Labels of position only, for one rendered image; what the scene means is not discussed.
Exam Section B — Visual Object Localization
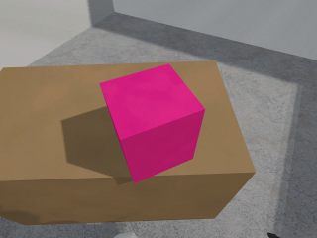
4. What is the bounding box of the pedestal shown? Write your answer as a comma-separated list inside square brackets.
[0, 60, 256, 226]

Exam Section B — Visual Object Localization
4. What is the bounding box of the carton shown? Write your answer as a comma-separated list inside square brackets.
[99, 63, 205, 183]

